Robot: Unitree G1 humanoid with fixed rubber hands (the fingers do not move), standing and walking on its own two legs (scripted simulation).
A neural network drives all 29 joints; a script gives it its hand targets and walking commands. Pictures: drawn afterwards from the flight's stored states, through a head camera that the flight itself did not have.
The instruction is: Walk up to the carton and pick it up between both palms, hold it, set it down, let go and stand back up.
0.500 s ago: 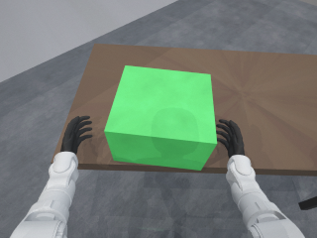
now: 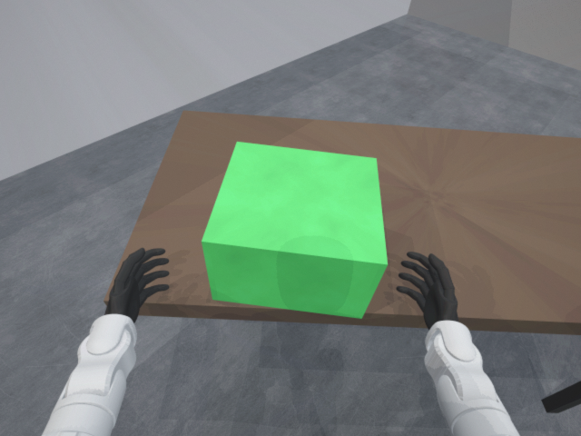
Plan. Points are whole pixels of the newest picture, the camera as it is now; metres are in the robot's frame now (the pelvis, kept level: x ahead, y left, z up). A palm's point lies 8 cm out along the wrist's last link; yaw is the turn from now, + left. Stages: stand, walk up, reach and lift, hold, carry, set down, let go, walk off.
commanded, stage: set down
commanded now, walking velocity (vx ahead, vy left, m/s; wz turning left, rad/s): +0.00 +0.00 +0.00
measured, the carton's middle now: (297, 226) +0.46 +0.00 +0.01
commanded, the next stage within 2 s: none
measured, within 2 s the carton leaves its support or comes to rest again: neither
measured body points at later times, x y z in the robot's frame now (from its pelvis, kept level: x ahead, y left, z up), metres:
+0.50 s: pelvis +0.01 +0.00 +0.00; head +0.01 +0.02 +0.45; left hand +0.24 +0.25 +0.02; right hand +0.24 -0.21 +0.03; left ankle +0.05 +0.13 -0.74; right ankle +0.02 -0.13 -0.74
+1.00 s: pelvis +0.02 +0.00 +0.00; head +0.03 +0.02 +0.45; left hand +0.23 +0.25 +0.00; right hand +0.23 -0.21 +0.01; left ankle +0.05 +0.13 -0.74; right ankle +0.02 -0.13 -0.74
